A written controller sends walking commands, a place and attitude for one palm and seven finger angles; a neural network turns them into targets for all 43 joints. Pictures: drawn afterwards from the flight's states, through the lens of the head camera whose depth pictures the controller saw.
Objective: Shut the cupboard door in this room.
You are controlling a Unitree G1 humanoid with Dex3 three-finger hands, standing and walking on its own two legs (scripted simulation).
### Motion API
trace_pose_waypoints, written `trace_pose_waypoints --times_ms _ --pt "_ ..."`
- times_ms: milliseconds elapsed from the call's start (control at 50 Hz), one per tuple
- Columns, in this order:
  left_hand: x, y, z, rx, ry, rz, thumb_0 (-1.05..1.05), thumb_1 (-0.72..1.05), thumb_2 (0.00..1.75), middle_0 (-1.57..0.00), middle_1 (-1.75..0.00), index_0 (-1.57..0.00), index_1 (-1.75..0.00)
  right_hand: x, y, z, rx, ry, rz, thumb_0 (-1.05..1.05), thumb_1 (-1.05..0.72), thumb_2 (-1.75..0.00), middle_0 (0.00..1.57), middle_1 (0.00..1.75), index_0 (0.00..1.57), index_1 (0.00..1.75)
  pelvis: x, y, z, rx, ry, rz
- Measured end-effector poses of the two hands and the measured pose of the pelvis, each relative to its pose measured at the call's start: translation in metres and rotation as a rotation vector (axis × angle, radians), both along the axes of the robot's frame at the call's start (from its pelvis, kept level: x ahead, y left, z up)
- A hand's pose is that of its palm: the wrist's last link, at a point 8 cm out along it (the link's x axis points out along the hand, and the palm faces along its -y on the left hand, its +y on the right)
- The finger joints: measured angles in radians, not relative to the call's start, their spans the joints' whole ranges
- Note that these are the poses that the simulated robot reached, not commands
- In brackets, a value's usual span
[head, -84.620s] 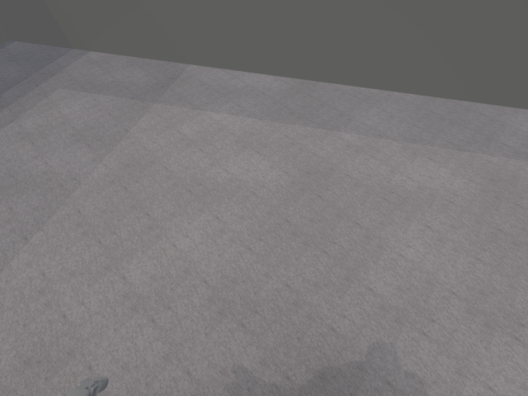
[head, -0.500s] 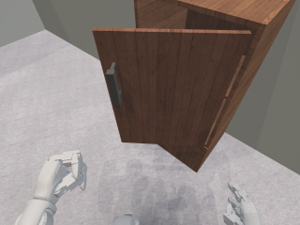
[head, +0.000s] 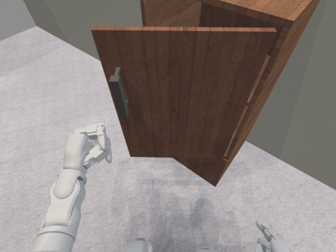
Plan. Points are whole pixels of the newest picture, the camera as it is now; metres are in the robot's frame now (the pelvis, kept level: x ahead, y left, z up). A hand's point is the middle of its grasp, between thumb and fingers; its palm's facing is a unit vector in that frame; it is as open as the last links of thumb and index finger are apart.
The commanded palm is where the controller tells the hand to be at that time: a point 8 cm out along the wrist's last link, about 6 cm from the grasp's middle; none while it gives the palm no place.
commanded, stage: bring the fist close to the handle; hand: left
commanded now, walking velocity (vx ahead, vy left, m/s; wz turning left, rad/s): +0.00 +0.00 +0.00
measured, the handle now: (120, 93) +0.52 +0.16 +0.07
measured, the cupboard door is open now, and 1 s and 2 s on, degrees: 36 36 23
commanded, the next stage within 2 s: push the door shut along its arc in 0.84 s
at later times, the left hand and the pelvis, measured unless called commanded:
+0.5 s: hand (128, 118) +0.43 +0.12 +0.07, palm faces +0.00 -1.00 -0.01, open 3.1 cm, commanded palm +0.39 +0.18 +0.07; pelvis +0.00 +0.00 +0.00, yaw -1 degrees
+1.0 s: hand (125, 121) +0.41 +0.13 +0.07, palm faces -0.02 -1.00 -0.03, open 3.1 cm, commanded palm +0.40 +0.18 +0.07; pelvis -0.01 +0.00 +0.00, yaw -1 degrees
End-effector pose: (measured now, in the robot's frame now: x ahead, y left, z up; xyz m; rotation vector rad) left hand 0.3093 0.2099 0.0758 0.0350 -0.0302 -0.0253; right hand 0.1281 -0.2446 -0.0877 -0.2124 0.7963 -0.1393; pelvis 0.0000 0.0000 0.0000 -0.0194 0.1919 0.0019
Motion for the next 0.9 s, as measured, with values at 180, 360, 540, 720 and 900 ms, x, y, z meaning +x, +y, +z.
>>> trace_pose_waypoints --times_ms 180,360,540,720,900 --pt "0.031 -0.026 -0.011 -0.01 0.042 -0.019 0.02 0.9 0.9 -1.3 -1.5 -1.3 -1.5 -0.009 -0.003 -0.006 -0.002 0.053 -0.029 0.01 -0.9 -0.9 0.2 0.3 0.2 0.29 0.0 0.001 0.0 0.005 0.01 -0.007" --pt "0.073 -0.031 0.0 0.015 0.016 0.012 0.02 0.9 0.9 -1.3 -1.5 -1.3 -1.5 -0.026 -0.005 -0.015 0.016 0.124 -0.051 0.01 -0.9 -0.9 0.2 0.3 0.2 0.29 -0.002 -0.002 -0.002 0.006 0.032 -0.01" --pt "0.098 -0.034 -0.003 -0.025 0.024 0.034 0.02 0.9 0.9 -1.3 -1.5 -1.3 -1.5 -0.063 -0.016 -0.024 0.005 0.237 -0.101 0.01 -0.9 -0.9 0.2 0.3 0.2 0.29 -0.004 -0.005 -0.004 0.009 0.059 -0.02" --pt "0.088 -0.029 -0.007 -0.005 0.051 0.022 0.02 0.9 0.9 -1.3 -1.5 -1.3 -1.5 -0.085 -0.021 -0.025 0.019 0.294 -0.136 0.01 -0.91 -0.9 0.2 0.3 0.2 0.29 -0.003 -0.005 -0.002 0.012 0.049 -0.029" --pt "0.081 -0.031 0.0 -0.014 -0.019 0.022 0.02 0.9 0.9 -1.3 -1.5 -1.3 -1.5 -0.073 -0.019 -0.022 0.004 0.247 -0.115 0.01 -0.9 -0.9 0.2 0.3 0.2 0.29 -0.01 -0.005 -0.003 0.006 0.039 -0.021"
